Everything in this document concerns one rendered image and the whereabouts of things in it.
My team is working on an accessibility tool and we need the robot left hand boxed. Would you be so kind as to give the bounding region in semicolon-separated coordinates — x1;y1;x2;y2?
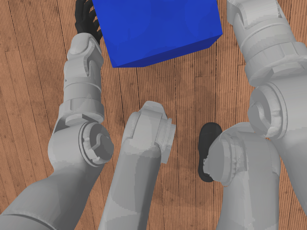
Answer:
75;0;103;45

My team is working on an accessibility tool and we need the carton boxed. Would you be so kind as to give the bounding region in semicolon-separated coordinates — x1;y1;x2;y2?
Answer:
92;0;223;68

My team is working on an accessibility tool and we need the right robot foot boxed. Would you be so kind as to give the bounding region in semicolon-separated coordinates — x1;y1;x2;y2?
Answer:
198;122;222;182

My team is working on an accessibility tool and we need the left robot upper arm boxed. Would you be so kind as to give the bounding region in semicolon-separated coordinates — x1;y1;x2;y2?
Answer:
0;121;114;230

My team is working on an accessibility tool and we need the robot left forearm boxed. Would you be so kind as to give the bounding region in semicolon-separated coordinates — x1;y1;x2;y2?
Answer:
51;33;105;136

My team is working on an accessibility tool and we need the right robot upper arm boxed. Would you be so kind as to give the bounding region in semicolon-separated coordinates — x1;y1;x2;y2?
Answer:
248;75;307;216

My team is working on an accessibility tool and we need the robot right forearm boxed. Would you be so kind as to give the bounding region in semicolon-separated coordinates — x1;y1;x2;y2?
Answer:
226;0;307;87

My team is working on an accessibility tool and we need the robot left shin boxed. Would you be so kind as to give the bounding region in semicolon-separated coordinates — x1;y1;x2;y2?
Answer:
121;101;168;146

